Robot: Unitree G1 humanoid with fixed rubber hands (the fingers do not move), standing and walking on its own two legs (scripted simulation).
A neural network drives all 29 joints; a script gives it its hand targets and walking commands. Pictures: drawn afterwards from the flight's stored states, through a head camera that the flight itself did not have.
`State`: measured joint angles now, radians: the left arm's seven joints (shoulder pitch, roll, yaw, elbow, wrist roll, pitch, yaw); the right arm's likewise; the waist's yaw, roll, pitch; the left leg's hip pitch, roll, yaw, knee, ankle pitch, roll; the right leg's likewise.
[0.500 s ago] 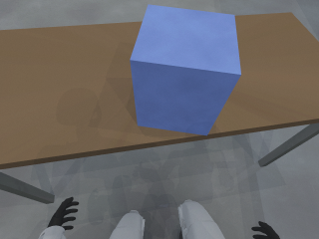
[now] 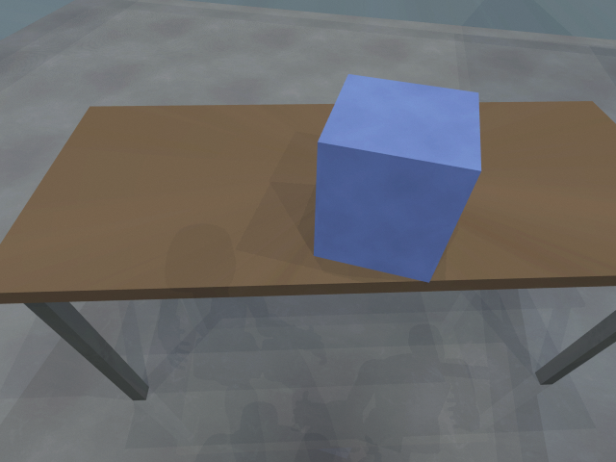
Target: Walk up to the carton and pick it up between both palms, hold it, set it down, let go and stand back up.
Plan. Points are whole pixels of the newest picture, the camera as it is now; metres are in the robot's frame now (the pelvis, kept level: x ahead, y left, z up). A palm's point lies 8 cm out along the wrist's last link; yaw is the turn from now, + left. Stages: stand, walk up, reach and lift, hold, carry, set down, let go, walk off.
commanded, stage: walk up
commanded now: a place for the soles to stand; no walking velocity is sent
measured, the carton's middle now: (389, 180) +0.54 -0.10 +0.05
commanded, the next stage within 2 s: none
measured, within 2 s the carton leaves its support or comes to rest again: neither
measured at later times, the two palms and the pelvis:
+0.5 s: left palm out of the picture +0.04 +0.24 -0.12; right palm out of the picture +0.08 -0.25 -0.10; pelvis +0.01 -0.01 +0.01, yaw +5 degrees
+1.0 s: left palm out of the picture +0.05 +0.24 -0.12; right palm out of the picture +0.12 -0.26 -0.10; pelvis +0.01 -0.02 +0.00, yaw +8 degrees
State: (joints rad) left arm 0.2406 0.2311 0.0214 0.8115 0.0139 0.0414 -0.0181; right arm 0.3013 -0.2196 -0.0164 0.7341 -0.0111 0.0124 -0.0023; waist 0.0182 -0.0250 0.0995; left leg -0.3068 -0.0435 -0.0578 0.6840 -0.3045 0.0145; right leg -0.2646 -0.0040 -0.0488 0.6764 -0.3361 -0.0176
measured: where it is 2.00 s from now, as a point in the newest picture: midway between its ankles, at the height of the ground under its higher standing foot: outside the picture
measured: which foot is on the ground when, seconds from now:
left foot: down 0.00-1.00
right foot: down 0.00-1.00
